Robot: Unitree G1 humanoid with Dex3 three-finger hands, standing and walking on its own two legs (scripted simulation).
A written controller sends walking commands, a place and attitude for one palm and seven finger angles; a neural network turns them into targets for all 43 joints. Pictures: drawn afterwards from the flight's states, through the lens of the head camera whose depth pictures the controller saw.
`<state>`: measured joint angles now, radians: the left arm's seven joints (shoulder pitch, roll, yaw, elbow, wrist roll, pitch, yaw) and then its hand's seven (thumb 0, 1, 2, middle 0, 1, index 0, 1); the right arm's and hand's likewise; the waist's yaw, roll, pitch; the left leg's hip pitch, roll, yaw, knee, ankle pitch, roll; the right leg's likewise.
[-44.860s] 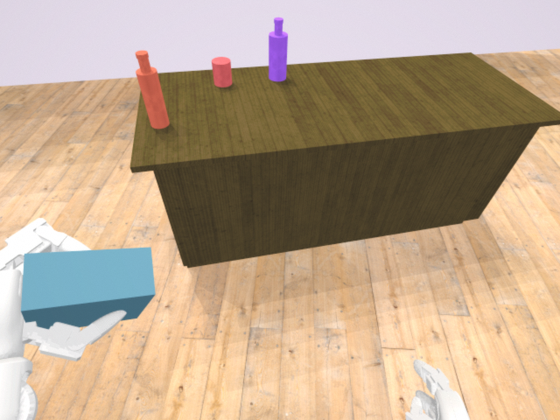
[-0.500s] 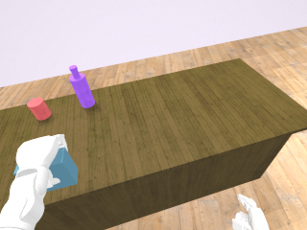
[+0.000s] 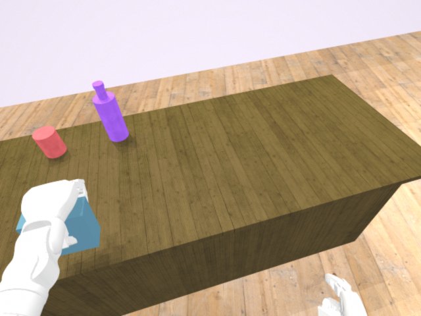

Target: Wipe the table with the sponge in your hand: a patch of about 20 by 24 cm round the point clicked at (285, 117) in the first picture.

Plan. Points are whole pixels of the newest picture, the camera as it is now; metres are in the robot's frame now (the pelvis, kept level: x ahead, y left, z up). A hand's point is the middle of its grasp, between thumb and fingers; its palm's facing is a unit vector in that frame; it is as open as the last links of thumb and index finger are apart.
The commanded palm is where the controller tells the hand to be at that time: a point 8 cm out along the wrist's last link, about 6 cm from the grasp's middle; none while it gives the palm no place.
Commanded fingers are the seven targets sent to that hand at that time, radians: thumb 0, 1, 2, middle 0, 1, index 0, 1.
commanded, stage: move the sponge above the wiping area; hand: left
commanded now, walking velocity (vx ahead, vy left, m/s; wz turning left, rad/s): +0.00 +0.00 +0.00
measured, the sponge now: (66, 233) +0.25 +0.35 +0.00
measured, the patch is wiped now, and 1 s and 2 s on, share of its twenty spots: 0.90 0.90 0.90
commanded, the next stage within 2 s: lower the sponge onto the table in 1.14 s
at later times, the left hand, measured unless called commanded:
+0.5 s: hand (61, 212) +0.28 +0.37 +0.02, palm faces -0.12 -0.01 -0.99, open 9.4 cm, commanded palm +0.27 +0.37 +0.08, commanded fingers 0.00 0.10 1.30 -1.20 -1.60 -1.20 -1.60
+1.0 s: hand (54, 212) +0.29 +0.39 +0.01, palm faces -0.13 -0.02 -0.99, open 9.4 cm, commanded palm +0.27 +0.38 +0.07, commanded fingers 0.00 0.10 1.30 -1.20 -1.60 -1.20 -1.60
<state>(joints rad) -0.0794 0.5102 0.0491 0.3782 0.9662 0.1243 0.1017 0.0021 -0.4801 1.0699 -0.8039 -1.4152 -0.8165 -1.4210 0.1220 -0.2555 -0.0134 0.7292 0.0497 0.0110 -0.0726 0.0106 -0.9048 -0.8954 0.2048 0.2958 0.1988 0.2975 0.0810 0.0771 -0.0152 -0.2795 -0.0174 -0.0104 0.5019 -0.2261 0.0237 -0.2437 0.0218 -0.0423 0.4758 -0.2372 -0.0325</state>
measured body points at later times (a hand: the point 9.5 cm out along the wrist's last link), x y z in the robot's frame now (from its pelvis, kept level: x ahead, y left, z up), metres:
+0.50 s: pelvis +0.00 +0.00 -0.01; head +0.02 -0.02 +0.44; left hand +0.28 +0.36 +0.08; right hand +0.14 -0.26 -0.13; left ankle +0.02 +0.10 -0.74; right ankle +0.01 -0.10 -0.74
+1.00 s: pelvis +0.00 +0.01 -0.01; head +0.03 +0.00 +0.44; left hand +0.29 +0.39 +0.06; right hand +0.13 -0.25 -0.13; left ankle +0.02 +0.10 -0.74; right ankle +0.01 -0.10 -0.74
